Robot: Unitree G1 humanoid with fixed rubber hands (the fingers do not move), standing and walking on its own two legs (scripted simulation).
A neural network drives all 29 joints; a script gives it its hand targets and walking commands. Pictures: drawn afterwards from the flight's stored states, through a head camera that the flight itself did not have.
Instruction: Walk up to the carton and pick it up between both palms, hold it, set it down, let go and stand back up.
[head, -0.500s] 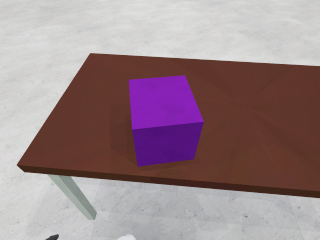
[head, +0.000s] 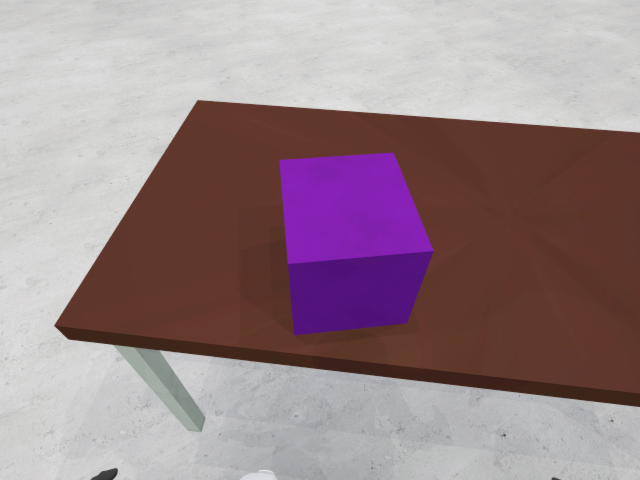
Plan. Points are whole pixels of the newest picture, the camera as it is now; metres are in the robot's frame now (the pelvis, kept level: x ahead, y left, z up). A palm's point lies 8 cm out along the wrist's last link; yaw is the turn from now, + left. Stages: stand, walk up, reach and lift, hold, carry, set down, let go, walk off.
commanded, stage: walk up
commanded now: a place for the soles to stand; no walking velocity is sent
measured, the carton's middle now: (344, 243) +0.46 -0.01 +0.02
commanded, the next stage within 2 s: reach and lift in 0.16 s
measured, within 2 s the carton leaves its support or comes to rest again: neither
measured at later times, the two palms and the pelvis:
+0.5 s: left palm (125, 457) +0.17 +0.26 -0.07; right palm out of the picture +0.11 -0.30 -0.08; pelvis -0.01 -0.01 +0.01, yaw -2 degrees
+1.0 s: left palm (130, 472) +0.15 +0.23 -0.03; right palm out of the picture +0.12 -0.28 -0.04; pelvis -0.02 -0.04 +0.03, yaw -2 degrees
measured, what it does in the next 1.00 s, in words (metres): stands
